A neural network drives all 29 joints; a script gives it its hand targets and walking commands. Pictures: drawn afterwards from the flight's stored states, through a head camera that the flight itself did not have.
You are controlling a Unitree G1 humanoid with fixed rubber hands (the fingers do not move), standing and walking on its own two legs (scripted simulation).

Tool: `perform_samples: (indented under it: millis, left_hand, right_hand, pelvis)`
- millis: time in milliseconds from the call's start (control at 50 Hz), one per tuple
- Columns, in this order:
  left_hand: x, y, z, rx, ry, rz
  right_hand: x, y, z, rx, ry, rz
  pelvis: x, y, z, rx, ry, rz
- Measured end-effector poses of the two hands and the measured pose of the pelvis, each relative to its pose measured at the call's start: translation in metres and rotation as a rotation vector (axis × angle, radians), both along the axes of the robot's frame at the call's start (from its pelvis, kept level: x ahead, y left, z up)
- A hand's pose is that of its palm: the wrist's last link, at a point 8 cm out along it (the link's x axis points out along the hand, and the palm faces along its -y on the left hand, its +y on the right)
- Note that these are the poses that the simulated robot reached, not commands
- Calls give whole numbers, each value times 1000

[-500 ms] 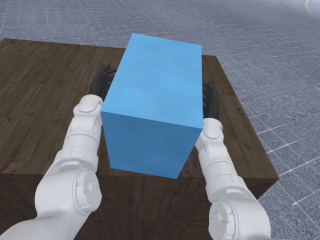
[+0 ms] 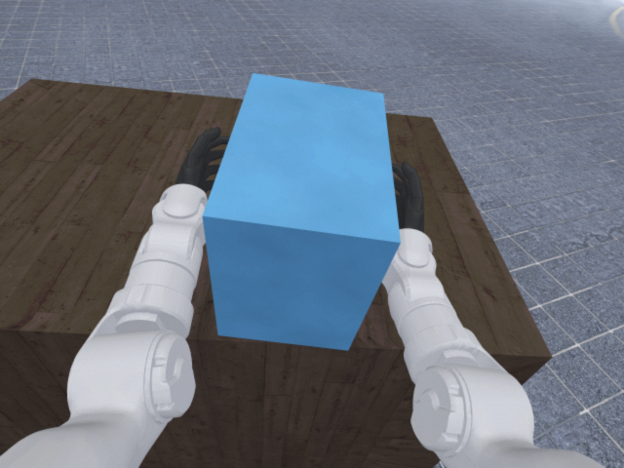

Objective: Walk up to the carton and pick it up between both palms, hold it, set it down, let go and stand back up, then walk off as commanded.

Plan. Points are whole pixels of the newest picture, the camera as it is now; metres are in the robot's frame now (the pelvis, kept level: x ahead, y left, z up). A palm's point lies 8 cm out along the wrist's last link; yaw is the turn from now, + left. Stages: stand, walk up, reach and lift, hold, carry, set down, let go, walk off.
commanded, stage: reach and lift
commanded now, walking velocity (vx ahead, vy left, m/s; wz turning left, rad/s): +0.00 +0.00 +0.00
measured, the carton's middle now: (301, 213) +0.44 -0.01 +0.12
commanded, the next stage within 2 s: hold in 1.86 s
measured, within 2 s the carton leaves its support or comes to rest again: neither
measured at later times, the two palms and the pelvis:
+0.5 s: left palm (166, 172) +0.38 +0.14 +0.23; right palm (417, 210) +0.35 -0.13 +0.21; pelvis -0.02 +0.01 +0.00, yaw +0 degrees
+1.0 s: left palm (164, 162) +0.39 +0.15 +0.23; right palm (417, 169) +0.38 -0.13 +0.24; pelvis -0.02 +0.01 +0.00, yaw +0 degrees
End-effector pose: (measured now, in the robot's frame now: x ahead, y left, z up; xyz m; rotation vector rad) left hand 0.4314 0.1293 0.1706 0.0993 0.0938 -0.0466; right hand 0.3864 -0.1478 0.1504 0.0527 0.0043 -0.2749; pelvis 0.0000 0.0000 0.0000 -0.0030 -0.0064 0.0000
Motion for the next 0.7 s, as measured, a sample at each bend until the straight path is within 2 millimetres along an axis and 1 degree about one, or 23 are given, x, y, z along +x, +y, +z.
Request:
perform_samples:
  millis: [100,180,280,440,540,620,700]
  left_hand:
    - [0,1,5,36,32,8]
    - [-6,3,19,56,5,14]
    - [-17,7,38,29,-13,16]
    - [-42,13,53,-1,20,40]
    - [-57,18,58,-18,32,60]
    - [-65,22,62,-38,48,89]
    - [-67,26,69,-46,42,118]
  right_hand:
    - [1,1,2,67,28,11]
    - [-1,3,18,73,2,24]
    - [-10,5,40,58,-17,28]
    - [-30,11,50,63,13,45]
    - [-40,15,60,60,22,62]
    - [-42,19,71,39,38,86]
    - [-38,22,86,6,35,111]
  pelvis:
    - [2,1,0,-1,-1,0]
    - [0,2,0,-2,-6,0]
    - [-4,4,0,-5,-29,0]
    - [-17,6,-1,-8,-72,0]
    - [-27,6,-2,-8,-87,0]
    - [-34,7,-2,-9,-95,0]
    - [-36,7,-2,-9,-97,1]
